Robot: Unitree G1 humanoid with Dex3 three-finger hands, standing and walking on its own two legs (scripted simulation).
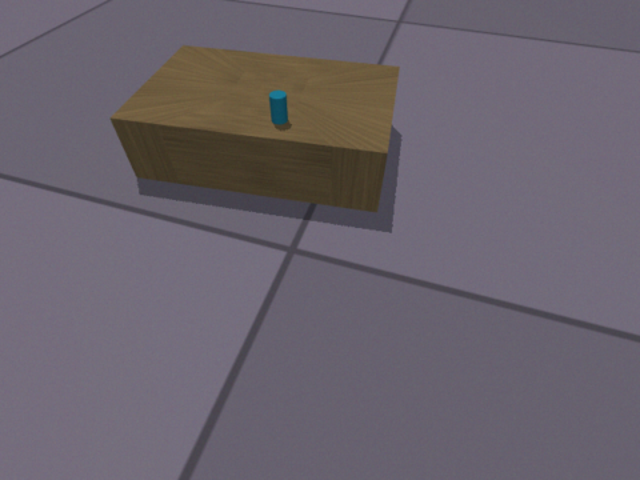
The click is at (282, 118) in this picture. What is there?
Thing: squat round
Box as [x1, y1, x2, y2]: [269, 90, 287, 124]
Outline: 276,90 272,91 269,94 271,119 274,123 280,124 284,123 287,120 286,97 283,91
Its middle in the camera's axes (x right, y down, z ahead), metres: -0.17 -0.56 +1.62
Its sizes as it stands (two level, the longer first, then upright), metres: 0.070 0.070 0.117
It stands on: a support 0.33 m high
